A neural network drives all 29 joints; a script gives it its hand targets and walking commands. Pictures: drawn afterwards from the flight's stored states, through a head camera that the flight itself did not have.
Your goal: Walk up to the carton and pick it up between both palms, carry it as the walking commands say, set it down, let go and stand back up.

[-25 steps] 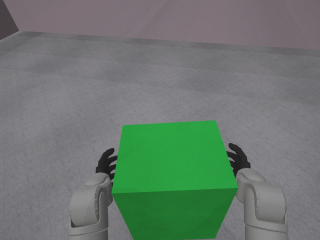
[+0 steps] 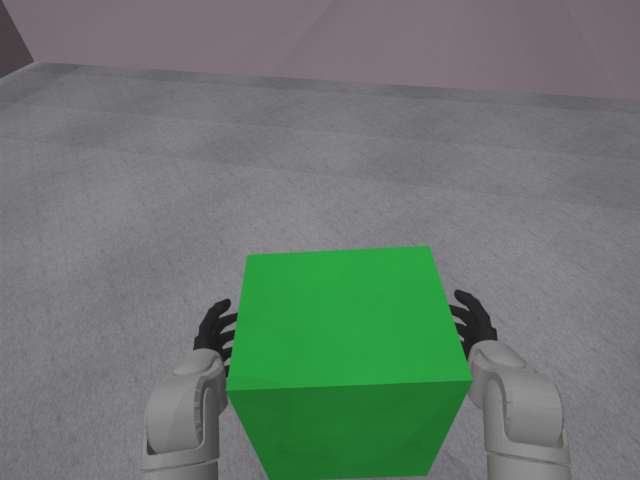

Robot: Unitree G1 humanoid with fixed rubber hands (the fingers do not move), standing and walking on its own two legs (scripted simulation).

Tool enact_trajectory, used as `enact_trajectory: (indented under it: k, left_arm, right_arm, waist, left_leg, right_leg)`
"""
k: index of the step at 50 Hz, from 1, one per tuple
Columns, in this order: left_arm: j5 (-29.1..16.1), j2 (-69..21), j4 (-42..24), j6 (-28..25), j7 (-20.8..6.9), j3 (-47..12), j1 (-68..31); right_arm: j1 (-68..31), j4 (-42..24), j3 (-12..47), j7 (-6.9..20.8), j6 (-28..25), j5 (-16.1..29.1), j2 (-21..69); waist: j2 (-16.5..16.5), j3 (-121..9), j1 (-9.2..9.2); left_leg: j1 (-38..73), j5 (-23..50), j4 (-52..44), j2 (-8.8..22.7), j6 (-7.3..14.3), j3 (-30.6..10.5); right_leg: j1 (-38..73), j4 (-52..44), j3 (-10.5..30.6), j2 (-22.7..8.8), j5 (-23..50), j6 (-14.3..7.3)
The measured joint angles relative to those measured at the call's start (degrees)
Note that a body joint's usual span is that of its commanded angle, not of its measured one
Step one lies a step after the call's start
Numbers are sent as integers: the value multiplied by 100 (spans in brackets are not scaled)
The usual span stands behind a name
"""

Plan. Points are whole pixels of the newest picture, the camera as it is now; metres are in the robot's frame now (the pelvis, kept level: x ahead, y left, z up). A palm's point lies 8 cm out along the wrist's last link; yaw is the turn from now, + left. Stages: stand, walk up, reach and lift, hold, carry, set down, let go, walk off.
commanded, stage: carry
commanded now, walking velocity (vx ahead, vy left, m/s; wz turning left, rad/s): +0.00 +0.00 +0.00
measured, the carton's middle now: (343, 373) +0.27 +0.00 +0.00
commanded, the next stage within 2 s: none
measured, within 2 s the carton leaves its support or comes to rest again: neither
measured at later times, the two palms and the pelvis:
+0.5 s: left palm (172, 393) +0.22 +0.19 +0.06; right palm (447, 358) +0.26 -0.12 +0.07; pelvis -0.01 +0.01 -0.01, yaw +6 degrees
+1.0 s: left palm (80, 466) +0.15 +0.27 +0.05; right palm (360, 352) +0.27 -0.02 +0.06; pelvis -0.03 +0.03 -0.01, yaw +21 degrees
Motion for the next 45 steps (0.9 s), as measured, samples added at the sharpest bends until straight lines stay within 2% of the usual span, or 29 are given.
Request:
enact_trajectory:
  k: [7, 13, 23, 28, 32, 35, 36, 38, 40, 41, 42, 43, 45]
  left_arm:
    - [12, 1, 71, -123, -17, -5, 29]
    - [-158, 5, -935, 418, 101, -162, 172]
    - [-99, 0, -947, 823, 112, -140, 57]
    - [-131, 2, -1095, 894, 130, -98, 92]
    - [-154, -1, -1095, 877, 140, -114, 38]
    - [-144, -7, -1024, 837, 146, -186, -63]
    - [-131, -10, -1005, 821, 150, -222, -75]
    - [-98, -12, -1008, 814, 158, -282, -60]
    - [-75, -9, -1074, 833, 166, -319, -28]
    - [-71, -5, -1118, 835, 168, -320, -13]
    - [-72, 1, -1137, 820, 168, -283, -1]
    - [-73, 1, -1146, 815, 167, -236, 20]
    - [-77, 0, -1133, 842, 165, -167, 56]
  right_arm:
    - [32, 66, 9, 17, -122, -13, -2]
    - [203, -978, 114, -95, 428, 186, -12]
    - [35, -967, 36, -94, 858, 140, -2]
    - [8, -1029, 97, -97, 911, 135, 1]
    - [-24, -1105, 56, -101, 934, 130, 2]
    - [-24, -1186, -52, -94, 934, 143, 1]
    - [-15, -1202, -90, -89, 927, 159, -1]
    - [15, -1219, -134, -79, 914, 196, -5]
    - [20, -1250, -151, -71, 920, 225, -2]
    - [-2, -1265, -145, -66, 928, 229, 0]
    - [-25, -1218, -109, -60, 894, 222, 5]
    - [-36, -1145, -61, -54, 854, 208, 6]
    - [-22, -1021, 14, -46, 806, 180, 4]
  waist:
    - [3, 0, -3]
    - [20, 54, -73]
    - [4, 107, -47]
    - [32, 178, 35]
    - [111, 183, 60]
    - [61, 227, -6]
    - [37, 247, -41]
    - [-16, 269, -96]
    - [-66, 274, -137]
    - [-70, 269, -164]
    - [-113, 273, -181]
    - [-113, 274, -182]
    - [-78, 285, -128]
  left_leg:
    - [8, -16, 11, 3, 6, 8]
    - [-216, -98, 268, -47, 28, -98]
    - [-642, -219, 796, -268, 125, -414]
    - [-786, -165, 836, -364, 186, -512]
    - [-919, -134, 906, -425, 164, -665]
    - [-1239, -831, 1856, -354, 43, -530]
    - [-1298, -1013, 2150, -280, -8, -444]
    - [-1199, -1137, 2144, -116, -99, -315]
    - [-891, -858, 1573, -27, -142, -272]
    - [-746, -540, 1214, -39, -65, -312]
    - [-783, -454, 1226, -119, 25, -323]
    - [-845, -478, 1294, -160, 87, -357]
    - [-890, -491, 1257, -186, 140, -461]
  right_leg:
    - [8, 1, 9, 3, -5, 6]
    - [-166, 277, -82, -97, -139, 21]
    - [-412, 824, -369, -415, -390, 96]
    - [-537, 943, -355, -462, -466, 268]
    - [-558, 920, -448, -473, -407, 116]
    - [-543, 1006, -620, -638, -465, 91]
    - [-515, 1026, -689, -712, -485, 112]
    - [-462, 1074, -802, -860, -521, 184]
    - [-467, 1241, -873, -1027, -602, 282]
    - [-507, 1394, -896, -1117, -675, 338]
    - [-592, 1577, -787, -1166, -863, 476]
    - [-710, 1843, -520, -1064, -1326, 621]
    - [-959, 2570, 48, -725, -1912, 759]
